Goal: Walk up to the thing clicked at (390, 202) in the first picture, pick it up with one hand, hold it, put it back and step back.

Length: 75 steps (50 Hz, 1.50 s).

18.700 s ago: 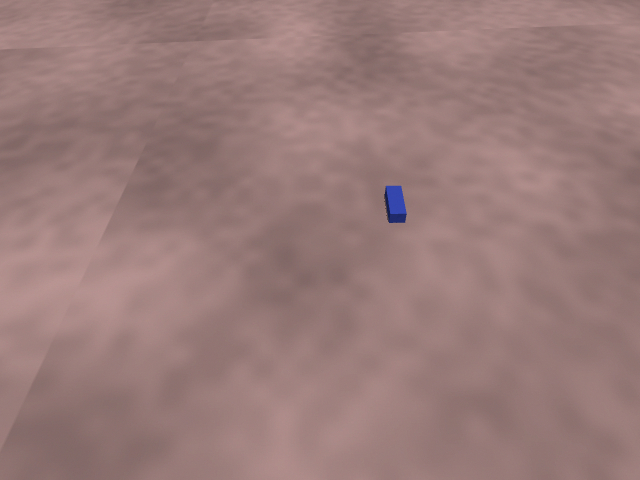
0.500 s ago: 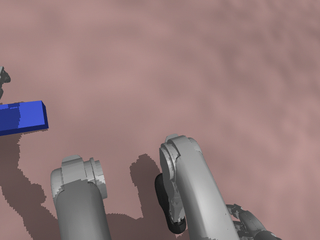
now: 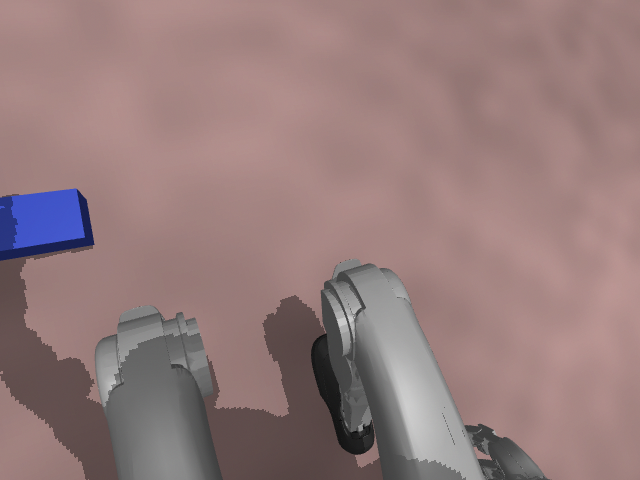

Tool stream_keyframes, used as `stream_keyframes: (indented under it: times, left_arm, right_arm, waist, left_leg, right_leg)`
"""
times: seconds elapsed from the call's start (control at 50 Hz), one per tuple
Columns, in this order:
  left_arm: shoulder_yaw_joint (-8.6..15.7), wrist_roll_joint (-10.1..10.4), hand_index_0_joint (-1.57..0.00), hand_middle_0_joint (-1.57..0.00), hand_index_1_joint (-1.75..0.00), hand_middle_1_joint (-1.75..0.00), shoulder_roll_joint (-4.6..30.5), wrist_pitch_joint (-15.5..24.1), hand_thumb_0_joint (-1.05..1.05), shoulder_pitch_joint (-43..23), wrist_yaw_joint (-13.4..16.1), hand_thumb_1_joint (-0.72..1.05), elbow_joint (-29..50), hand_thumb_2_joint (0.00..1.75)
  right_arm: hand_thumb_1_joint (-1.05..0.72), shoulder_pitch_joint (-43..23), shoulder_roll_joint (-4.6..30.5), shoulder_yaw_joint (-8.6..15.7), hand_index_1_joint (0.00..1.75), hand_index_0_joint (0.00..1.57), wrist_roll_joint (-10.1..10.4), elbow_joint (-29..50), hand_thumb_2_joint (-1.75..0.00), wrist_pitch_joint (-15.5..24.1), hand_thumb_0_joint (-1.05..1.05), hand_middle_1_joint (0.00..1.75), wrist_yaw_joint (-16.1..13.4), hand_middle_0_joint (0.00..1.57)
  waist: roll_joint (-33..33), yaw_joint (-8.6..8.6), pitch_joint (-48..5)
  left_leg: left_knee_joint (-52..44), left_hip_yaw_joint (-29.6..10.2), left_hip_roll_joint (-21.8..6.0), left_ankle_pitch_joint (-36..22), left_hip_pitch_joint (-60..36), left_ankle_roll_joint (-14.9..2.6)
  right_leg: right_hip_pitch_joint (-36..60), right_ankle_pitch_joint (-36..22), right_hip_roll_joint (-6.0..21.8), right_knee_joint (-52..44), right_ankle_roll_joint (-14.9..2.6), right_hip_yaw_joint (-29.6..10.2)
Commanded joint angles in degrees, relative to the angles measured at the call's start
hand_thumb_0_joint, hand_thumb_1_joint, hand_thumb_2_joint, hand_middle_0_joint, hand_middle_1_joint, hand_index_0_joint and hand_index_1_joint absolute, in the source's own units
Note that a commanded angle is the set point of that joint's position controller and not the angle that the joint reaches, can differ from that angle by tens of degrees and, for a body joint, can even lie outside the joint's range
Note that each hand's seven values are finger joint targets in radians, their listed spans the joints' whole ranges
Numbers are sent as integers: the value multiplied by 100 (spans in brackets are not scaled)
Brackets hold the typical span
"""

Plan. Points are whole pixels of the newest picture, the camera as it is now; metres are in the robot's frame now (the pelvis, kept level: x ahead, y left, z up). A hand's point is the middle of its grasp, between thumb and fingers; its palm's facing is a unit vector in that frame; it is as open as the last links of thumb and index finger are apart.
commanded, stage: close in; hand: left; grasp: from above
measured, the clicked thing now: (5, 229) +0.46 +0.36 -0.29
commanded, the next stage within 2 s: rest palm in 0.08 s
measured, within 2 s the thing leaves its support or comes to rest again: neither
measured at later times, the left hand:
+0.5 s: hand out of the picture +0.45 +0.34 -0.22, palm faces -0.44 -0.07 -0.90, open 14.1 cm
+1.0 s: hand out of the picture +0.44 +0.35 -0.25, palm faces -0.45 -0.11 -0.88, open 14.3 cm
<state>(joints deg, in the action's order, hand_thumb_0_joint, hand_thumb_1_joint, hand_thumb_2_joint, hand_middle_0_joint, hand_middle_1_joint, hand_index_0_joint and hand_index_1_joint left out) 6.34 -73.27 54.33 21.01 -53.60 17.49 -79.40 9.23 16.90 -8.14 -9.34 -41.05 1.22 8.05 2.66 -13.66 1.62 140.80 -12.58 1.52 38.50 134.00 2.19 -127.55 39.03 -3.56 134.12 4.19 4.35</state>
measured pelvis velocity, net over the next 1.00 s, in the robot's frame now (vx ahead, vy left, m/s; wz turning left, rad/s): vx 0.00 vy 0.01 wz -0.07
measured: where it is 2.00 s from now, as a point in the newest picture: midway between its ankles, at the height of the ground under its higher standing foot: (272, 441)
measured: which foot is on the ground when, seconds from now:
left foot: down 0.00-1.00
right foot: down 0.00-1.00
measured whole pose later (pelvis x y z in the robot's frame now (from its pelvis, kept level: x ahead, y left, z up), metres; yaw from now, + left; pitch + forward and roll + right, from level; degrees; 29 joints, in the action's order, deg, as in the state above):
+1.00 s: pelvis +0.00 +0.01 -0.02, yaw -4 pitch +26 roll -15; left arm 8.4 -78.8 61.3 21.2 -55.1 31.6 -95.0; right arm 3.9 18.4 -15.4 -15.2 -38.4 7.2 10.6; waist 8.3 -19.0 6.6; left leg 147.1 -16.0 0.6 40.6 134.2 1.3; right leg -126.9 38.9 -5.5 136.9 4.3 6.9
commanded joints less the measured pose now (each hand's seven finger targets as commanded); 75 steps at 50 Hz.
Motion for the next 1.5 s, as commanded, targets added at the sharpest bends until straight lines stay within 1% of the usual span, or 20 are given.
stream_keyframes:
  times: [0.0, 0.1, 0.16, 0.24, 0.38, 0.5, 0.54, 0.58, 0.6, 0.64, 0.72, 0.74, 0.76, 0.8, 1.06, 1.08, 1.18, 1.28, 1.36, 1.48]
  left_arm:
    - [40, -63, -7, -8, -105, -104, 1216, 244, 0, -1703, 306, -60, 425, 107]
    - [208, -357, -7, -7, -106, -105, 1464, 276, 0, -1802, 686, -57, -42, 105]
    - [345, -486, -8, -9, -107, -107, 1718, 280, 0, -2006, 939, -55, -27, 108]
    - [222, -663, -5, -7, -102, -100, 1560, 195, 0, -1977, 1243, -57, -586, 105]
    - [261, -617, -5, -7, -102, -101, 1861, -31, 0, -2121, 1586, -57, -703, 106]
    - [387, -503, -5, -6, -102, -100, 2124, -212, 0, -1899, 1619, -58, -683, 104]
    - [234, -398, -5, -6, -101, -100, 1861, -246, 0, -1760, 1575, -57, -908, 103]
    - [397, -435, -5, -6, -101, -99, 2168, -265, 0, -1695, 1530, -59, -803, 105]
    - [294, -408, -5, -6, -101, -99, 2014, -265, 0, -1704, 1492, -58, -734, 104]
    - [386, -287, -5, -7, -100, -99, 2077, -249, 0, -1525, 1474, -58, -799, 104]
    - [446, -320, -4, -7, -100, -97, 2145, -168, 0, -1418, 1419, -60, -829, 106]
    - [576, -343, -4, -7, -100, -98, 2342, -149, 0, -1379, 1442, -60, -807, 106]
    - [276, -277, -4, -7, -100, -98, 1898, -117, 0, -1449, 1411, -59, -799, 105]
    - [485, -337, -5, -7, -100, -98, 2258, -57, 0, -1403, 1444, -59, -802, 106]
    - [133, -554, -5, -7, -102, -100, 2000, 30, 0, -1579, 1860, -57, -1018, 106]
    - [234, -536, -5, -7, -102, -100, 2133, 16, 0, -1600, 1910, -56, -1000, 105]
    - [-12, -450, -5, -7, -101, -99, 1810, -129, 0, -1631, 1970, -57, -1151, 104]
    - [204, -444, -6, -7, -102, -101, 2114, -226, 0, -1598, 1988, -55, -1085, 103]
    - [137, -380, -6, -7, -102, -100, 1990, -274, 0, -1489, 1911, -55, -1264, 102]
    - [279, -309, -6, -7, -103, -102, 2141, -211, 0, -1464, 1839, -55, -1153, 103]
  right_arm:
    - [-91, 1117, 1506, 438, 30, 20, -40, 10, -90, -43, 0, 30, -82, 20]
    - [-91, 887, 1581, 328, 30, 20, -108, 37, -90, -54, 0, 30, -48, 20]
    - [-91, 742, 1621, 291, 30, 20, -125, 82, -90, -39, 0, 30, -55, 20]
    - [-90, 692, 1629, 224, 30, 20, -229, 45, -90, 60, 0, 30, -41, 20]
    - [-90, 576, 1734, 116, 30, 20, -337, 104, -90, 335, 0, 30, -5, 20]
    - [-90, 500, 1798, 40, 30, 20, -384, 201, -90, 516, 0, 30, 22, 20]
    - [-90, 568, 1785, 2, 30, 20, -408, 102, -90, 520, 0, 30, 56, 20]
    - [-90, 544, 1878, 21, 30, 20, -421, 222, -90, 572, 0, 30, 65, 20]
    - [-90, 539, 1838, -15, 30, 20, -425, 202, -90, 576, 0, 30, 75, 20]
    - [-90, 532, 1855, -43, 30, 20, -451, 205, -90, 592, 0, 30, 96, 20]
    - [-90, 589, 1949, -47, 30, 20, -496, 261, -90, 557, 0, 30, 111, 20]
    - [-90, 600, 1927, -68, 30, 20, -484, 213, -90, 553, 0, 30, 114, 20]
    - [-90, 556, 1902, -107, 30, 20, -503, 295, -90, 563, 0, 30, 135, 20]
    - [-90, 557, 1957, -86, 30, 20, -519, 272, -90, 562, 0, 30, 138, 20]
    - [-90, 251, 2010, -189, 30, 20, -643, 255, -90, 663, 0, 30, 209, 20]
    - [-90, 224, 2009, -197, 30, 20, -640, 217, -90, 676, 0, 30, 213, 20]
    - [-90, 170, 2014, -191, 30, 20, -644, 134, -91, 790, 0, 30, 276, 20]
    - [-90, 140, 2088, -211, 30, 20, -625, 213, -91, 899, 0, 30, 331, 20]
    - [-90, 112, 2083, -233, 30, 20, -626, 274, -91, 945, 0, 30, 378, 20]
    - [-90, 232, 2068, -294, 30, 20, -627, 276, -91, 954, 0, 30, 403, 20]
  waist:
    - [-2133, -304, -3576]
    - [-2292, -321, -3383]
    - [-2500, -265, -3638]
    - [-2310, -519, -3261]
    - [-2560, -568, -3357]
    - [-2623, -519, -3486]
    - [-2593, -606, -3282]
    - [-2514, -606, -3331]
    - [-2633, -586, -3329]
    - [-2553, -558, -3310]
    - [-2449, -646, -3171]
    - [-2506, -582, -3188]
    - [-2466, -653, -3103]
    - [-2483, -658, -3143]
    - [-2617, -756, -2858]
    - [-2622, -704, -2887]
    - [-2624, -730, -2759]
    - [-2737, -724, -2890]
    - [-2640, -769, -2682]
    - [-2586, -783, -2777]
  left_leg:
    - [-1376, 695, -127, -874, -3162, -297]
    - [-1462, 639, -137, -1042, -3253, -280]
    - [-1448, 625, -147, -1191, -3407, -267]
    - [-1344, 634, -165, -901, -3111, -306]
    - [-1262, 577, -206, -779, -3168, -276]
    - [-1130, 570, -229, -937, -3102, -266]
    - [-1122, 545, -224, -931, -2990, -248]
    - [-1008, 546, -243, -964, -3029, -268]
    - [-1028, 567, -234, -1051, -3004, -261]
    - [-992, 537, -240, -1121, -2970, -262]
    - [-974, 479, -262, -1185, -2915, -246]
    - [-987, 460, -273, -1147, -2911, -248]
    - [-994, 469, -253, -1167, -2948, -232]
    - [-976, 421, -293, -1170, -3055, -240]
    - [-982, 368, -323, -889, -3046, -201]
    - [-971, 358, -335, -884, -2966, -209]
    - [-1019, 292, -336, -770, -2962, -181]
    - [-959, 282, -349, -1012, -3068, -179]
    - [-942, 258, -343, -863, -2909, -184]
    - [-915, 236, -363, -1037, -2905, -189]
  right_leg:
    - [1499, -1100, -81, -1291, -573, 732]
    - [1346, -1206, -96, -1110, -583, 848]
    - [1339, -1343, -97, -994, -593, 856]
    - [1270, -1205, -140, -1017, -551, 866]
    - [1231, -1132, -165, -866, -549, 912]
    - [1450, -1310, -198, -792, -554, 907]
    - [1375, -1299, -196, -743, -548, 963]
    - [1470, -1366, -202, -743, -540, 933]
    - [1575, -1442, -211, -782, -535, 918]
    - [1652, -1516, -215, -774, -523, 965]
    - [1697, -1526, -224, -772, -532, 1018]
    - [1714, -1498, -234, -747, -537, 1007]
    - [1680, -1495, -225, -760, -535, 1029]
    - [1685, -1516, -249, -746, -511, 1044]
    - [1474, -1335, -286, -682, -504, 1133]
    - [1524, -1339, -289, -691, -510, 1123]
    - [1302, -1239, -289, -639, -515, 1163]
    - [1463, -1461, -283, -580, -500, 1139]
    - [1369, -1354, -254, -535, -494, 1158]
    - [1578, -1492, -269, -553, -484, 1178]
